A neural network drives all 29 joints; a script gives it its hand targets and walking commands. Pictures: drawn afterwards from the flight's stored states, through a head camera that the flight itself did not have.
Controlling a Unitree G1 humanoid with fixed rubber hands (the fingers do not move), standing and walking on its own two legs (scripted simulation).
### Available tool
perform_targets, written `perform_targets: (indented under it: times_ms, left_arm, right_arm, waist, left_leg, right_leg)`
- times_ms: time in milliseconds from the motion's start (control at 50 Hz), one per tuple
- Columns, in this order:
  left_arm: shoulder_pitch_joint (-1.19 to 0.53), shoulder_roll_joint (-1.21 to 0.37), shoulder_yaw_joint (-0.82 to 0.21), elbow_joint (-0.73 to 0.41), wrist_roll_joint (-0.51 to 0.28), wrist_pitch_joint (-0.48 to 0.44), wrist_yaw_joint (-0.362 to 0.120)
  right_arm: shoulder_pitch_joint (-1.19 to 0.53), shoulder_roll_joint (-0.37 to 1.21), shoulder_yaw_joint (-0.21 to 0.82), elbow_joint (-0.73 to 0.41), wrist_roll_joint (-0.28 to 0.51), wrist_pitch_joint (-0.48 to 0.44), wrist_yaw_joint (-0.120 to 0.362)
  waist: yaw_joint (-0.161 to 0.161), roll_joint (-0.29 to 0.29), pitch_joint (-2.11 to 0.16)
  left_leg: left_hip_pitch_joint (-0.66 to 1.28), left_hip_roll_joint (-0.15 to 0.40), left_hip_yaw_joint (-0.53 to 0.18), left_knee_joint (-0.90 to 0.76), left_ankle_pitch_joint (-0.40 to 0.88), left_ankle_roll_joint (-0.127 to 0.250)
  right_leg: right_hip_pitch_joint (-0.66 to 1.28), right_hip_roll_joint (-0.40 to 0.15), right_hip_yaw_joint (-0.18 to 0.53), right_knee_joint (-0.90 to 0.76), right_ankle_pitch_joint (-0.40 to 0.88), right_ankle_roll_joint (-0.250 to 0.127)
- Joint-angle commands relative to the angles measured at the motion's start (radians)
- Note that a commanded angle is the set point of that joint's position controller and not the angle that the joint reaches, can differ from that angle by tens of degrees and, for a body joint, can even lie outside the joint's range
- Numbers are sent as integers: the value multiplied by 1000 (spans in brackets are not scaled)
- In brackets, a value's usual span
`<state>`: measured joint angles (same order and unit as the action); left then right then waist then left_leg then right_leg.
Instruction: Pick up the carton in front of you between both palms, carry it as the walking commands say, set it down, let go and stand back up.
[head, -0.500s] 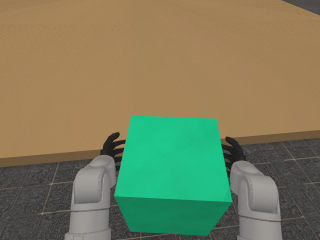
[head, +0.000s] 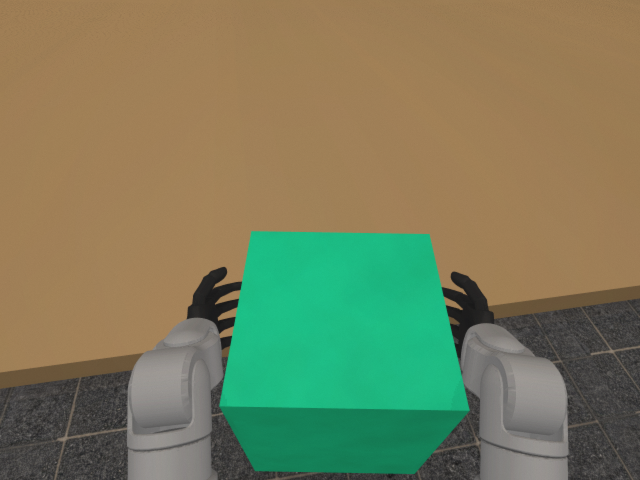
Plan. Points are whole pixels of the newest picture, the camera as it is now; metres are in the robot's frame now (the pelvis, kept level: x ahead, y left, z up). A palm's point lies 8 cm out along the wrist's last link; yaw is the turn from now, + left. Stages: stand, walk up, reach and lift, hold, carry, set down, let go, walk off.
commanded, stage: carry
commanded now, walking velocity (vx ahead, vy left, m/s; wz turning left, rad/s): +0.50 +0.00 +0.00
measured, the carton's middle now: (337, 359) +0.28 -0.01 +0.01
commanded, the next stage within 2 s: none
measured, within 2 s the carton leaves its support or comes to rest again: neither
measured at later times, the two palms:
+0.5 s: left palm (245, 107) +0.66 +0.13 +0.14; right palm (420, 105) +0.68 -0.16 +0.14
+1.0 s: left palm (263, 76) +0.82 +0.12 +0.12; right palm (412, 82) +0.82 -0.18 +0.11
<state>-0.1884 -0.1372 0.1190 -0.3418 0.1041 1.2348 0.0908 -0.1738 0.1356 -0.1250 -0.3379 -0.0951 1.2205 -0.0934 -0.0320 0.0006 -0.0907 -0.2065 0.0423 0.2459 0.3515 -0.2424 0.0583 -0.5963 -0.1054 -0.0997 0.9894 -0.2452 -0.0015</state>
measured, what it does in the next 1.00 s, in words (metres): walks ahead: right foot, then left foot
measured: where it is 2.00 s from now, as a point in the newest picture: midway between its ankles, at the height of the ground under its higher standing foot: (309, 264)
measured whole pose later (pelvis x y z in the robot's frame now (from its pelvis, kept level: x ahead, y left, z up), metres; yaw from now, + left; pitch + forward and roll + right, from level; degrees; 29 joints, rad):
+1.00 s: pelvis +0.43 -0.03 +0.00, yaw +2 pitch +8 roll +2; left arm -0.78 -0.04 0.32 0.01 0.08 1.26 0.12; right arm -0.78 0.05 -0.28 0.02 -0.09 1.26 -0.14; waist -0.02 0.01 0.06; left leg -0.37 0.00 0.12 0.55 -0.14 0.08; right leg -0.26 0.00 -0.10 0.42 -0.20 0.00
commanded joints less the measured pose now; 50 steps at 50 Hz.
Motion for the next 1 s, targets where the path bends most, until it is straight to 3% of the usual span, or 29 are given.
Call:
perform_targets:
  times_ms: [0, 60, 140, 180, 200, 220, 240, 260, 300, 320, 360, 400, 460, 520, 540, 560, 580, 600, 620, 680, 740, 800, 820, 860, 900, 920, 940, 960, 980]
  left_arm:
    - [-473, -882, -724, -67, -364, -29, -227]
    - [-528, -826, -723, -103, -366, -17, -210]
    - [-705, -705, -712, -117, -400, 25, -197]
    - [-760, -646, -671, -56, -408, 50, -188]
    - [-810, -619, -639, -19, -413, 59, -186]
    - [-842, -573, -605, 10, -412, 75, -184]
    - [-872, -565, -581, 48, -424, 83, -181]
    - [-914, -597, -578, 59, -452, 93, -182]
    - [-1031, -701, -587, 64, -494, 96, -192]
    - [-1098, -742, -589, 64, -509, 95, -197]
    - [-1211, -797, -582, 66, -531, 90, -203]
    - [-1286, -808, -568, 78, -536, 89, -203]
    - [-1346, -783, -539, 148, -522, 97, -195]
    - [-1392, -780, -509, 241, -499, 101, -188]
    - [-1415, -787, -499, 272, -489, 102, -185]
    - [-1422, -788, -487, 312, -478, 104, -181]
    - [-1453, -802, -474, 325, -482, 111, -181]
    - [-1481, -821, -467, 335, -484, 117, -181]
    - [-1509, -852, -460, 347, -486, 118, -182]
    - [-1497, -915, -418, 365, -472, 119, -181]
    - [-1468, -926, -401, 342, -451, 115, -172]
    - [-1402, -934, -413, 335, -423, 101, -169]
    - [-1385, -939, -425, 335, -417, 94, -170]
    - [-1351, -953, -455, 342, -411, 75, -175]
    - [-1314, -976, -480, 351, -406, 52, -181]
    - [-1297, -978, -485, 353, -405, 40, -185]
    - [-1281, -976, -490, 349, -404, 28, -189]
    - [-1268, -977, -497, 337, -407, 17, -193]
    - [-1278, -974, -504, 312, -412, 8, -198]
  right_arm:
    - [-541, 888, 747, -107, 444, -9, 267]
    - [-581, 817, 742, -125, 449, -1, 262]
    - [-720, 688, 708, -115, 443, 31, 231]
    - [-806, 636, 684, -76, 448, 59, 212]
    - [-867, 615, 667, -46, 451, 71, 204]
    - [-906, 615, 655, -16, 461, 90, 196]
    - [-940, 624, 633, 2, 471, 104, 188]
    - [-997, 650, 621, 29, 480, 111, 182]
    - [-1105, 720, 596, 57, 488, 116, 177]
    - [-1149, 755, 586, 66, 492, 115, 174]
    - [-1227, 806, 578, 88, 489, 112, 168]
    - [-1292, 826, 567, 112, 479, 107, 157]
    - [-1355, 812, 541, 169, 468, 107, 141]
    - [-1414, 814, 513, 251, 466, 116, 146]
    - [-1435, 820, 501, 278, 468, 120, 154]
    - [-1448, 815, 480, 306, 473, 125, 162]
    - [-1469, 812, 467, 346, 458, 122, 166]
    - [-1455, 836, 450, 370, 455, 119, 172]
    - [-1465, 853, 433, 373, 455, 118, 177]
    - [-1501, 900, 398, 364, 444, 118, 177]
    - [-1503, 908, 394, 315, 423, 116, 163]
    - [-1451, 919, 422, 295, 400, 108, 157]
    - [-1433, 929, 438, 297, 399, 102, 159]
    - [-1388, 952, 471, 313, 403, 86, 169]
    - [-1349, 973, 508, 328, 420, 63, 179]
    - [-1330, 981, 525, 325, 428, 50, 182]
    - [-1326, 994, 544, 316, 436, 36, 183]
    - [-1333, 1008, 564, 296, 445, 21, 183]
    - [-1342, 1017, 583, 275, 457, 6, 181]
  waist:
    - [14, 116, -221]
    - [9, 140, -171]
    - [-11, 170, -146]
    - [34, 131, -214]
    - [69, 71, -282]
    - [86, -117, -399]
    - [104, -316, -442]
    - [83, -262, -429]
    - [79, -118, -407]
    - [73, -96, -406]
    - [55, -103, -423]
    - [59, -112, -435]
    - [64, -157, -461]
    - [47, -122, -458]
    - [33, -89, -449]
    - [31, -2, -471]
    - [27, 118, -543]
    - [9, 189, -562]
    - [7, 181, -546]
    - [26, 130, -537]
    - [28, 8, -570]
    - [30, -29, -552]
    - [25, -17, -540]
    - [1, 54, -534]
    - [-25, 206, -515]
    - [-28, 220, -504]
    - [-22, 184, -511]
    - [1, 130, -533]
    - [29, 55, -538]
  left_leg:
    - [303, 230, -201, -148, 296, 68]
    - [288, 193, -121, -132, 386, 58]
    - [277, 187, -79, -55, 477, 49]
    - [238, 131, 0, 204, 637, 2]
    - [111, 95, -3, 390, 497, -27]
    - [-133, 27, -35, 687, 125, -67]
    - [-346, -102, -115, 923, -296, -85]
    - [-425, -64, -217, 1020, -313, -52]
    - [-438, 3, -249, 961, -236, -22]
    - [-410, 26, -254, 876, -191, -23]
    - [-331, 21, -226, 690, -173, -27]
    - [-279, -7, -194, 525, -180, -31]
    - [-224, -53, -150, 364, -41, -29]
    - [-67, -54, -112, 86, 263, -22]
    - [47, -1, -150, 41, 401, -8]
    - [212, 135, -283, 96, 765, 25]
    - [375, 228, -379, 226, 1067, 127]
    - [405, 238, -404, 228, 1090, 154]
    - [388, 220, -379, 231, 1087, 149]
    - [291, 158, -305, 277, 1082, 102]
    - [152, 101, -244, 316, 861, 73]
    - [93, 52, -197, 266, 732, 55]
    - [125, 44, -191, 241, 762, 54]
    - [318, 67, -223, 232, 1027, 75]
    - [620, 148, -332, 273, 1427, 136]
    - [707, 174, -355, 292, 1483, 149]
    - [683, 169, -337, 306, 1405, 140]
    - [538, 143, -286, 310, 1194, 111]
    - [288, 98, -233, 311, 841, 65]
  right_leg:
    - [-104, 3, -23, -170, 91, 5]
    - [-39, 38, -83, -352, 154, -6]
    - [89, 64, -110, -442, 223, -62]
    - [329, 143, -179, -514, 215, -68]
    - [539, 103, -133, -503, 215, -69]
    - [792, -183, 243, -489, 291, -151]
    - [885, -311, 551, -618, 377, -276]
    - [880, -294, 484, -611, 467, -277]
    - [778, -242, 303, -574, 660, -228]
    - [728, -223, 238, -584, 679, -205]
    - [679, -187, 140, -587, 716, -183]
    - [666, -161, 70, -555, 797, -197]
    - [683, -136, 5, -485, 893, -199]
    - [630, -80, -55, -380, 720, -144]
    - [542, -62, -43, -361, 558, -105]
    - [396, -45, -25, -321, 284, -70]
    - [296, 31, 13, -331, 33, -31]
    - [277, 47, 23, -357, -97, -20]
    - [289, 51, 23, -376, -66, -15]
    - [400, 54, 11, -437, 168, -12]
    - [541, 11, 30, -371, 572, -29]
    - [578, 5, 27, -347, 724, -39]
    - [549, 19, 12, -341, 705, -35]
    - [380, 69, -29, -334, 497, -17]
    - [68, 134, -41, -381, -74, 2]
    - [-10, 139, -21, -460, -163, 10]
    - [47, 132, -7, -576, -80, 16]
    - [250, 113, 5, -735, 108, 12]
    - [522, 77, 18, -802, 356, 1]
